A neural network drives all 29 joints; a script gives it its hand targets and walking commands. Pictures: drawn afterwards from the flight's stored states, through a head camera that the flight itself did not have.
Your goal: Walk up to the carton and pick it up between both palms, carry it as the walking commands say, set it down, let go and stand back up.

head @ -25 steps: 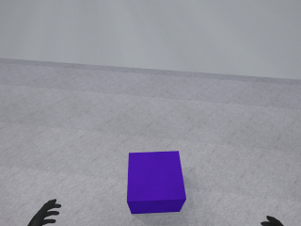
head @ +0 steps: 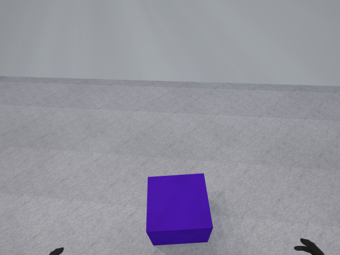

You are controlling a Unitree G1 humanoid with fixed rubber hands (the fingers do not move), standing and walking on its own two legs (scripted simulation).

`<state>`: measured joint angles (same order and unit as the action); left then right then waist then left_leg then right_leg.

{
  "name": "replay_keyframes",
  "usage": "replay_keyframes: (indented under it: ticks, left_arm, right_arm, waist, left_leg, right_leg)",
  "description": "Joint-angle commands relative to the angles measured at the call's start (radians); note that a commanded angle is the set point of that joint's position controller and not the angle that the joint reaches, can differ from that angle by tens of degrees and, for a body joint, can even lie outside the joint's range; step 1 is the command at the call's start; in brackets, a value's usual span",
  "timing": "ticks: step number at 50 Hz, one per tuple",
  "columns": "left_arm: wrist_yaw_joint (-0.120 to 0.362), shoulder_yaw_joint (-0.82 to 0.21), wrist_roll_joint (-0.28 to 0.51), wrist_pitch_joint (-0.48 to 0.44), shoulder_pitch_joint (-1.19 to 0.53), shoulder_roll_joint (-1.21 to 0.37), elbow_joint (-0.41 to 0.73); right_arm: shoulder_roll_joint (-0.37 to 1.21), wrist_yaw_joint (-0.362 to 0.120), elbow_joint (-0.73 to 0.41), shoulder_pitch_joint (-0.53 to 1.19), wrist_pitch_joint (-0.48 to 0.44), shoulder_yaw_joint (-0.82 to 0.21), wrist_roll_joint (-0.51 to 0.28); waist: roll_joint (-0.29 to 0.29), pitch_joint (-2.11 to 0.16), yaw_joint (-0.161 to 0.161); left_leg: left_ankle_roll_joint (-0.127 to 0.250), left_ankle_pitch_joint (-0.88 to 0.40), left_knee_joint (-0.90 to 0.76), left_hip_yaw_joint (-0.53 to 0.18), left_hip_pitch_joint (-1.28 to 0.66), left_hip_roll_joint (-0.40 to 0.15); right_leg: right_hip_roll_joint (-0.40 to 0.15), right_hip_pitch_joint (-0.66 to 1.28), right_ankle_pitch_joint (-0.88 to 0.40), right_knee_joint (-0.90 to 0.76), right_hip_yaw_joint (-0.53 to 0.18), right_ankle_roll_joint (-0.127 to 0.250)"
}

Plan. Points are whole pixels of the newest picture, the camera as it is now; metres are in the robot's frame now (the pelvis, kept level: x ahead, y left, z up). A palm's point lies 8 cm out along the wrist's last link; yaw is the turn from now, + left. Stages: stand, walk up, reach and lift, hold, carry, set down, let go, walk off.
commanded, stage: walk up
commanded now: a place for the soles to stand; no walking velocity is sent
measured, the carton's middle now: (178, 210) +0.44 +0.02 -0.64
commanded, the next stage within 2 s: reach and lift in 1.58 s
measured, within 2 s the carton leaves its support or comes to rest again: neither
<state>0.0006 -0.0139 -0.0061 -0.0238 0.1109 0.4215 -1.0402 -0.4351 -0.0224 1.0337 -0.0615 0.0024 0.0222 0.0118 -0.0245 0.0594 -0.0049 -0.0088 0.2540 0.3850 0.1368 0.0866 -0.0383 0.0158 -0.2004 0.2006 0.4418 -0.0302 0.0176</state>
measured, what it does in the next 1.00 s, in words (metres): stands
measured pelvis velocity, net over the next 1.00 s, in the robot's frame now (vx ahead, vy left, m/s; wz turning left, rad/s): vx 0.00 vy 0.02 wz -0.04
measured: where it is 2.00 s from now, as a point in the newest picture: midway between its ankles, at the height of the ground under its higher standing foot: outside the picture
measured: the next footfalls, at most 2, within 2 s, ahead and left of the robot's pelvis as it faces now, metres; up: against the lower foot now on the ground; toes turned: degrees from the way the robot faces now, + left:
none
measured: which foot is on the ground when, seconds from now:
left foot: down 0.00-1.00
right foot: down 0.00-1.00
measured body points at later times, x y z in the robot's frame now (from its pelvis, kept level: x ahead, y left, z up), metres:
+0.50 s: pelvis +0.00 +0.00 +0.00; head +0.02 -0.01 +0.45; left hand +0.13 +0.32 -0.10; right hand +0.10 -0.33 -0.12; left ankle -0.03 +0.12 -0.74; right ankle +0.03 -0.11 -0.74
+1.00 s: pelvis +0.00 +0.02 -0.01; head +0.02 +0.02 +0.44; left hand +0.10 +0.36 -0.11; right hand +0.11 -0.31 -0.11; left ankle -0.03 +0.12 -0.74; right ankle +0.03 -0.11 -0.74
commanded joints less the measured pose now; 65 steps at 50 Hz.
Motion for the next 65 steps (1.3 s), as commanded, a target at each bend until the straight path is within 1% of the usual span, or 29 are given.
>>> replay_keyframes:
  ticks: [1, 4, 7, 9, 12, 15, 17, 21, 24, 26, 30, 31, 32, 33, 34, 35, 37, 40, 42, 46, 47, 48, 52, 55, 56, 58, 60, 61, 65]
  left_arm:
    - [-0.005, 0.04, -0.001, -0.015, -0.058, 0.182, 0.044]
    - [-0.006, 0.047, 0.004, -0.014, -0.044, 0.186, 0.041]
    - [-0.011, 0.05, -0.009, -0.02, -0.064, 0.197, 0.031]
    - [-0.007, 0.043, 0.001, -0.021, -0.052, 0.187, 0.033]
    - [-0.01, 0.041, 0.0, -0.017, -0.061, 0.183, 0.031]
    - [-0.005, 0.041, 0.011, -0.011, -0.038, 0.177, 0.042]
    - [-0.006, 0.043, -0.003, -0.005, -0.052, 0.186, 0.049]
    - [-0.009, 0.05, 0.002, -0.011, -0.041, 0.173, 0.056]
    - [-0.032, 0.061, -0.003, -0.012, -0.008, 0.224, 0.058]
    - [-0.033, 0.059, -0.004, -0.011, -0.021, 0.219, 0.077]
    - [-0.037, 0.057, -0.001, -0.011, -0.034, 0.201, 0.09]
    - [-0.035, 0.05, 0.0, -0.011, -0.024, 0.196, 0.089]
    - [-0.037, 0.058, 0.0, -0.01, -0.011, 0.211, 0.083]
    - [-0.036, 0.057, 0.003, -0.007, -0.009, 0.209, 0.101]
    - [-0.038, 0.055, -0.001, -0.011, 0.015, 0.207, 0.076]
    - [-0.038, 0.068, -0.005, -0.009, 0.009, 0.218, 0.088]
    - [-0.042, 0.056, -0.004, -0.001, -0.009, 0.201, 0.098]
    - [-0.041, 0.067, -0.011, -0.003, 0.021, 0.222, 0.092]
    - [-0.044, 0.063, -0.003, -0.001, 0.041, 0.217, 0.1]
    - [-0.041, 0.065, -0.008, -0.004, 0.029, 0.22, 0.122]
    - [-0.043, 0.057, -0.004, -0.002, 0.054, 0.202, 0.113]
    - [-0.042, 0.06, -0.006, -0.002, 0.064, 0.219, 0.12]
    - [-0.046, 0.078, -0.015, -0.009, 0.064, 0.245, 0.147]
    - [-0.045, 0.081, -0.013, -0.008, 0.106, 0.256, 0.153]
    - [-0.047, 0.075, -0.015, -0.008, 0.067, 0.256, 0.168]
    - [-0.041, 0.067, -0.008, -0.009, 0.055, 0.22, 0.177]
    - [-0.04, 0.078, -0.008, -0.007, 0.072, 0.225, 0.176]
    - [-0.037, 0.076, -0.007, -0.007, 0.097, 0.214, 0.169]
    - [-0.038, 0.079, -0.011, -0.005, 0.106, 0.23, 0.189]
  right_arm:
    - [-0.178, 0.004, -0.037, 0.038, -0.017, 0.043, 0.003]
    - [-0.164, 0.005, -0.016, 0.052, -0.017, 0.037, 0.009]
    - [-0.158, 0.006, -0.007, 0.043, -0.014, 0.028, 0.001]
    - [-0.165, 0.007, -0.002, 0.036, -0.017, 0.03, 0.005]
    - [-0.145, 0.01, -0.005, 0.023, -0.012, 0.031, 0.0]
    - [-0.152, 0.009, -0.01, 0.023, -0.014, 0.036, 0.004]
    - [-0.158, 0.011, -0.018, 0.04, -0.015, 0.034, 0.009]
    - [-0.162, 0.012, -0.01, 0.029, -0.014, 0.03, 0.003]
    - [-0.148, 0.005, -0.048, 0.018, 0.013, 0.048, 0.001]
    - [-0.15, 0.004, -0.048, -0.015, 0.021, 0.057, 0.007]
    - [-0.177, -0.002, -0.067, -0.016, 0.017, 0.063, 0.011]
    - [-0.168, -0.004, -0.078, -0.012, 0.016, 0.071, 0.01]
    - [-0.17, -0.007, -0.076, -0.013, 0.021, 0.066, 0.01]
    - [-0.176, -0.006, -0.096, -0.007, 0.022, 0.069, 0.012]
    - [-0.172, -0.005, -0.093, 0.001, 0.024, 0.073, 0.005]
    - [-0.175, -0.005, -0.104, -0.01, 0.027, 0.071, 0.006]
    - [-0.172, -0.007, -0.119, -0.001, 0.033, 0.085, 0.017]
    - [-0.175, -0.007, -0.139, 0.015, 0.039, 0.089, 0.014]
    - [-0.176, -0.005, -0.158, -0.004, 0.041, 0.092, 0.016]
    - [-0.178, -0.005, -0.186, -0.006, 0.041, 0.101, 0.012]
    - [-0.187, -0.007, -0.192, -0.007, 0.043, 0.104, 0.014]
    - [-0.193, -0.008, -0.197, -0.001, 0.042, 0.105, 0.01]
    - [-0.175, -0.005, -0.207, -0.012, 0.045, 0.094, 0.011]
    - [-0.165, -0.01, -0.232, -0.018, 0.047, 0.097, 0.009]
    - [-0.151, -0.01, -0.222, -0.038, 0.045, 0.091, 0.011]
    - [-0.199, -0.012, -0.237, -0.024, 0.032, 0.103, 0.016]
    - [-0.2, -0.013, -0.232, -0.024, 0.035, 0.103, 0.017]
    - [-0.2, -0.01, -0.227, -0.027, 0.033, 0.104, 0.021]
    - [-0.197, -0.008, -0.249, -0.036, 0.04, 0.099, 0.014]
  waist:
    - [0.055, -0.105, -0.014]
    - [0.032, -0.069, -0.008]
    - [0.097, -0.061, -0.008]
    - [0.017, -0.067, -0.011]
    - [0.066, -0.088, -0.012]
    - [-0.004, -0.111, -0.003]
    - [0.059, -0.062, 0.007]
    - [0.016, -0.098, 0.006]
    - [0.092, -0.091, 0.002]
    - [0.071, -0.088, -0.005]
    - [0.068, -0.102, -0.001]
    - [-0.003, -0.084, -0.003]
    - [0.025, -0.074, 0.004]
    - [0.055, -0.082, 0.002]
    - [0.003, -0.087, 0.005]
    - [0.031, -0.095, 0.006]
    - [-0.006, -0.042, -0.011]
    - [0.048, -0.068, 0.001]
    - [-0.008, -0.062, 0.0]
    - [0.021, -0.045, -0.013]
    - [-0.019, -0.043, -0.008]
    - [-0.037, -0.061, -0.01]
    - [0.071, -0.03, -0.007]
    - [0.086, -0.078, 0.002]
    - [0.118, -0.071, -0.029]
    - [-0.017, -0.061, -0.023]
    - [0.012, -0.041, -0.005]
    - [-0.029, -0.043, -0.002]
    - [0.045, -0.045, -0.016]
  left_leg:
    - [0.052, -0.059, -0.073, -0.091, -0.062, -0.109]
    - [0.048, -0.045, -0.084, -0.102, -0.06, -0.093]
    - [0.038, -0.038, -0.095, -0.112, -0.048, -0.101]
    - [0.038, -0.079, -0.084, -0.095, -0.057, -0.095]
    - [0.038, -0.055, -0.094, -0.1, -0.058, -0.1]
    - [0.04, -0.043, -0.1, -0.096, -0.042, -0.096]
    - [0.04, -0.059, -0.105, -0.093, -0.018, -0.118]
    - [0.047, -0.067, -0.098, -0.08, -0.042, -0.104]
    - [0.037, -0.036, -0.01, -0.081, -0.011, -0.075]
    - [0.04, -0.015, 0.005, -0.092, -0.009, -0.054]
    - [0.07, -0.073, -0.016, -0.102, -0.035, -0.099]
    - [0.078, -0.088, -0.02, -0.104, -0.016, -0.109]
    - [0.068, -0.101, -0.009, -0.094, -0.002, -0.11]
    - [0.077, -0.11, -0.011, -0.094, -0.008, -0.113]
    - [0.076, -0.118, 0.003, -0.089, -0.009, -0.11]
    - [0.076, -0.105, 0.005, -0.084, 0.002, -0.106]
    - [0.081, -0.057, 0.005, -0.085, 0.006, -0.11]
    - [0.085, -0.001, 0.018, -0.082, 0.008, -0.113]
    - [0.091, 0.028, 0.002, -0.105, 0.039, -0.115]
    - [0.097, -0.002, 0.012, -0.1, 0.032, -0.137]
    - [0.103, 0.021, 0.008, -0.091, 0.05, -0.139]
    - [0.11, -0.016, 0.039, -0.083, 0.046, -0.137]
    - [0.08, 0.016, 0.081, -0.078, 0.082, -0.097]
    - [0.072, 0.048, 0.157, -0.085, 0.049, -0.072]
    - [0.075, 0.066, 0.113, -0.109, 0.043, -0.07]
    - [0.095, 0.061, 0.06, -0.132, 0.042, -0.109]
    - [0.121, 0.069, 0.035, -0.142, 0.08, -0.149]
    - [0.129, 0.02, 0.046, -0.112, 0.077, -0.143]
    - [0.114, -0.003, 0.104, -0.072, 0.114, -0.122]
  right_leg:
    - [-0.123, 0.006, -0.205, -0.082, -0.104, 0.037]
    - [-0.129, -0.028, -0.195, -0.097, -0.127, 0.033]
    - [-0.136, -0.024, -0.19, -0.129, -0.126, 0.023]
    - [-0.133, -0.019, -0.243, -0.119, -0.133, 0.028]
    - [-0.116, -0.022, -0.202, -0.101, -0.108, 0.021]
    - [-0.119, 0.016, -0.187, -0.085, -0.126, 0.026]
    - [-0.101, 0.004, -0.205, -0.069, -0.066, 0.028]
    - [-0.113, 0.021, -0.25, -0.086, -0.116, 0.02]
    - [-0.157, 0.001, -0.259, -0.099, -0.174, 0.057]
    - [-0.174, -0.02, -0.227, -0.094, -0.208, 0.08]
    - [-0.131, -0.052, -0.225, -0.016, -0.099, 0.045]
    - [-0.119, -0.06, -0.221, -0.01, -0.112, 0.038]
    - [-0.118, -0.068, -0.207, -0.004, -0.073, 0.034]
    - [-0.105, -0.067, -0.223, 0.02, -0.068, 0.04]
    - [-0.11, -0.044, -0.276, 0.017, -0.076, 0.033]
    - [-0.111, -0.027, -0.283, 0.033, -0.069, 0.035]
    - [-0.098, -0.096, -0.227, 0.041, -0.065, 0.038]
    - [-0.101, -0.074, -0.229, 0.045, -0.057, 0.028]
    - [-0.099, -0.071, -0.181, 0.063, -0.07, 0.039]
    - [-0.076, -0.103, -0.219, 0.104, -0.039, 0.028]
    - [-0.059, -0.102, -0.187, 0.113, -0.014, 0.021]
    - [-0.073, -0.074, -0.237, 0.131, -0.031, 0.024]
    - [-0.108, -0.091, -0.238, 0.098, -0.096, 0.055]
    - [-0.163, -0.127, -0.202, 0.048, -0.191, 0.1]
    - [-0.143, -0.157, -0.191, 0.066, -0.17, 0.092]
    - [-0.094, -0.182, -0.155, 0.124, -0.104, 0.056]
    - [-0.056, -0.149, -0.124, 0.157, -0.034, 0.031]
    - [-0.058, -0.14, -0.145, 0.17, -0.018, 0.032]
    - [-0.072, -0.114, -0.207, 0.171, -0.034, 0.039]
